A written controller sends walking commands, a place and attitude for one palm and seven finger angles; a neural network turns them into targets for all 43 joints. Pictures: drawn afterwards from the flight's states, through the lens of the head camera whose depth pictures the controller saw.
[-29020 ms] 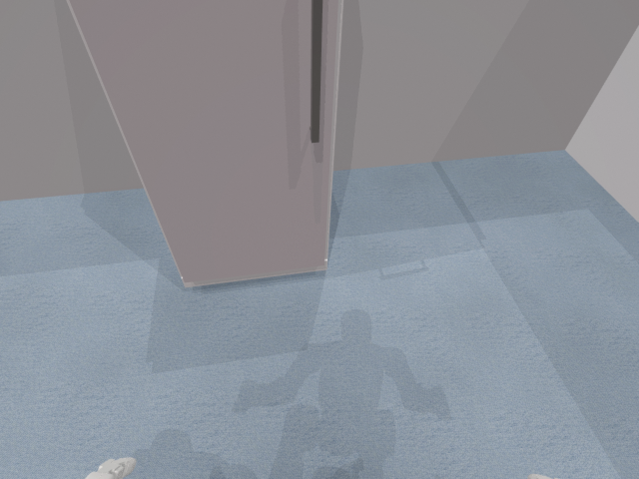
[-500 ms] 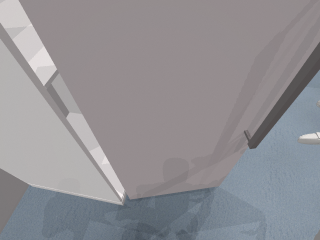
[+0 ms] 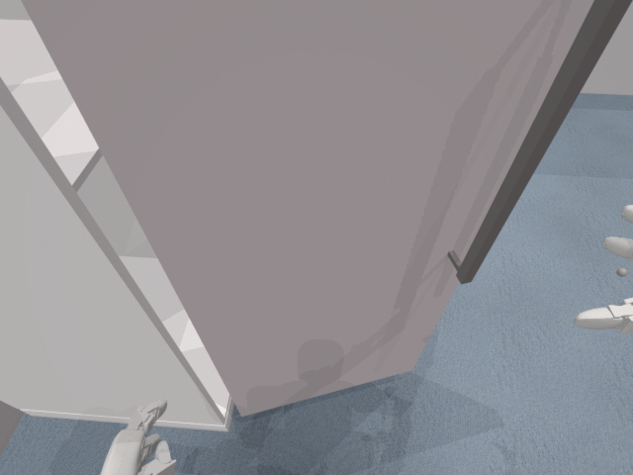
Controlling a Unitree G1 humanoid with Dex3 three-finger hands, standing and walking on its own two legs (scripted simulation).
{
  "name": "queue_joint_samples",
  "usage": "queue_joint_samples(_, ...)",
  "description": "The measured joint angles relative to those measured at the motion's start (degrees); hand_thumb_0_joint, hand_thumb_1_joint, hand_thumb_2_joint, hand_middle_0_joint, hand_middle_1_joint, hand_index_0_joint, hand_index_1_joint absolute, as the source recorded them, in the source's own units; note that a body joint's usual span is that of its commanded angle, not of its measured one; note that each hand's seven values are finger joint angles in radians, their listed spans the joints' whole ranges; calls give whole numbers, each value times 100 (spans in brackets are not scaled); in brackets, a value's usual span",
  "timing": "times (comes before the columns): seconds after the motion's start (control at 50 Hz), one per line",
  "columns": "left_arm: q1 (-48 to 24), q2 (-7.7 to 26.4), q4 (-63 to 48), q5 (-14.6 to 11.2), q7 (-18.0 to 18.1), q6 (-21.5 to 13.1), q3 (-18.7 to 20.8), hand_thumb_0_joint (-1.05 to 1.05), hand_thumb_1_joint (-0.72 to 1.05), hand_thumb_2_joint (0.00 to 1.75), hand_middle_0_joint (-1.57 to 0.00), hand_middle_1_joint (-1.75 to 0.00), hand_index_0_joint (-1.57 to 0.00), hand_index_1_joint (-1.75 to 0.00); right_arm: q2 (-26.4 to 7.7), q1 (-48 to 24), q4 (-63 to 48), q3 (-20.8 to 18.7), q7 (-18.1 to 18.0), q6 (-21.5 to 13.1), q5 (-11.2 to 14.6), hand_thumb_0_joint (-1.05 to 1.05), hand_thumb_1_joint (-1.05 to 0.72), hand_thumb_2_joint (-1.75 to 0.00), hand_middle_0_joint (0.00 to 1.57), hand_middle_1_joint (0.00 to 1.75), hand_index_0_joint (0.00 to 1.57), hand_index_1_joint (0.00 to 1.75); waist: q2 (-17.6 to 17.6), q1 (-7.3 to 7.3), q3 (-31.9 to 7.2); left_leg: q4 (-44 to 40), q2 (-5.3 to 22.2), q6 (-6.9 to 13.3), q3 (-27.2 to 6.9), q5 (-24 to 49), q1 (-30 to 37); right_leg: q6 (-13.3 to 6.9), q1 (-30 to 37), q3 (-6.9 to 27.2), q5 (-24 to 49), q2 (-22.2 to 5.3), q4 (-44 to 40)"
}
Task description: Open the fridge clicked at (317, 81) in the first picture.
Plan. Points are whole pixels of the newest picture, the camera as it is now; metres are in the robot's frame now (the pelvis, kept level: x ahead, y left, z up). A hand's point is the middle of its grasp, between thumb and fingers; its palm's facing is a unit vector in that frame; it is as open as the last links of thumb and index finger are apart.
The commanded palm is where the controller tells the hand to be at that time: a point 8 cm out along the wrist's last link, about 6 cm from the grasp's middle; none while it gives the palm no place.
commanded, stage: draw the hand back to the body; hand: right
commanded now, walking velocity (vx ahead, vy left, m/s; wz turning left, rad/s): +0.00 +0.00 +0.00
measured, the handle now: (509, 166) +0.47 -0.23 +0.16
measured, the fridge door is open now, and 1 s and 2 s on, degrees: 71 71 71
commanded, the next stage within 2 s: step back with the hand held close in 1.70 s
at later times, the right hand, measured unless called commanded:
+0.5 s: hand out of the picture +0.27 -0.31 +0.15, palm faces -0.04 +1.00 -0.06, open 14.7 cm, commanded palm +0.23 -0.34 +0.15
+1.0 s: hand out of the picture +0.22 -0.31 +0.17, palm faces +0.53 +0.78 -0.33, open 12.0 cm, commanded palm +0.17 -0.33 +0.18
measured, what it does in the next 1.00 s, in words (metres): stands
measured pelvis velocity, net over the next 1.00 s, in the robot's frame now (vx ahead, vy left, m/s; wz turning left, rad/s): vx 0.00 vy -0.02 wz -0.01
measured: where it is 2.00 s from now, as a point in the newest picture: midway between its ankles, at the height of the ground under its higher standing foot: outside the picture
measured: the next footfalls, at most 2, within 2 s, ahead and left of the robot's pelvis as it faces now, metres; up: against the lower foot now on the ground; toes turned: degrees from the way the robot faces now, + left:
none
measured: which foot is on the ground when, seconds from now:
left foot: down 0.00-1.00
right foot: down 0.00-1.00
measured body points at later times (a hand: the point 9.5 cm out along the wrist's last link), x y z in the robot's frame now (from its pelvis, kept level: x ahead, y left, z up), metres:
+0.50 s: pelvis +0.00 +0.00 +0.00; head +0.00 +0.01 +0.45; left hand +0.15 +0.27 -0.07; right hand +0.27 -0.36 +0.15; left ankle +0.00 +0.13 -0.72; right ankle +0.00 -0.10 -0.72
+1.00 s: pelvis +0.00 -0.02 +0.02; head -0.02 -0.01 +0.46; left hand +0.18 +0.19 -0.07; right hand +0.18 -0.35 +0.18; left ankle +0.00 +0.13 -0.72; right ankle +0.00 -0.11 -0.72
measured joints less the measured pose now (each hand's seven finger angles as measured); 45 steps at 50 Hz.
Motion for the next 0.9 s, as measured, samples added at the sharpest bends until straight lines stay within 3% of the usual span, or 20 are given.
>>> queue_joint_samples(0.14, 62, 10, 120, -12, 39, -98, -9, 1, 90, 90, -20, -30, -20, -30, 25, 269, -281, -108, 90, -76, 136, -1, 55, -20, 25, 115, 26, 115, -19, -41, 39, 12, -32, 49, 55, -37, 84, 53, 75, 58, -6, -31, -7)
queue_joint_samples(0.36, 168, 173, 29, -157, 89, -336, -116, 1, 90, 90, -20, -30, -20, -30, -430, 626, -157, -312, 2463, 228, 1110, -1, 55, -20, 25, 115, 26, 115, -95, 192, 5, -83, -54, 54, 21, -49, 441, 67, 472, 24, -8, -46, -146)
queue_joint_samples(0.42, 192, 243, -136, -178, -4, -432, -67, 1, 90, 90, -20, -30, -20, -30, -525, 814, -316, -403, 2694, 342, 1269, -1, 55, -20, 25, 115, 26, 115, -109, 194, 3, -57, -45, 39, -26, -43, 439, 55, 497, -22, -3, -39, -145)
queue_joint_samples(0.48, 224, 301, -273, -199, -86, -543, -10, 1, 90, 90, -20, -30, -20, -30, -485, 1069, -614, -416, 2672, 480, 1352, -1, 55, -20, 25, 115, 26, 115, -133, 138, 7, -56, -21, 19, -49, -16, 430, 31, 496, -44, 22, -14, -152)
queue_joint_samples(0.64, 121, 233, -269, -203, -66, -786, -55, 2, 90, 90, -20, -30, -20, -30, -22, 1603, -1563, -120, 2264, 590, 1303, -1, 52, -22, 25, 113, 25, 113, -124, -104, 96, -135, 33, -36, 3, 69, 583, -35, 569, 8, 75, 45, -129)
queue_joint_samples(0.66, 101, 189, -232, -134, -74, -826, -52, 2, 90, 90, -20, -30, -20, -30, 26, 1648, -1781, -14, 1932, 548, 1039, -1, 51, -23, 25, 112, 25, 112, -107, -135, 120, -170, 38, -40, 19, 84, 638, -40, 606, 24, 85, 53, -144)
queue_joint_samples(0.7, 36, 94, -125, 4, -115, -876, -79, 2, 90, 90, -20, -30, -20, -30, 143, 1792, -2267, 230, 908, 481, 548, -1, 47, -24, 25, 109, 25, 110, -57, -173, 174, -309, 55, -53, 49, 150, 770, -41, 711, 53, 148, 78, -258)
queue_joint_samples(0.74, -46, -1, -54, 78, -145, -881, -128, 2, 90, 90, -20, -30, -20, -30, 323, 2055, -2772, 367, 14, 458, 245, -1, 42, -27, 25, 107, 25, 107, -18, -188, 236, -465, 60, -58, 49, 234, 888, -45, 822, 48, 220, 91, -394)
queue_joint_samples(0.78, -108, -86, -11, 118, -162, -868, -152, 2, 90, 90, -20, -30, -20, -30, 515, 2382, -3252, 460, -651, 433, 24, -1, 36, -30, 24, 103, 25, 104, -10, -204, 304, -589, 69, -63, 24, 296, 1002, -58, 944, 20, 269, 106, -517)
queue_joint_samples(0.84, -134, -181, 86, 163, -170, -837, -156, 1, 90, 90, -20, -30, -20, -30, 714, 2791, -3784, 598, -1299, 377, -215, -1, 27, -34, 24, 98, 25, 98, -33, -264, 346, -721, 102, -83, -8, 338, 1153, -88, 1114, -18, 312, 146, -671)
queue_joint_samples(0.9, -129, -243, 208, 188, -168, -782, -144, 1, 90, 90, -20, -30, -20, -30, 784, 2986, -4072, 683, -1673, 341, -379, -1, 17, -39, 24, 92, 25, 93, -66, -351, 359, -791, 147, -108, -31, 331, 1297, -113, 1288, -44, 334, 195, -802)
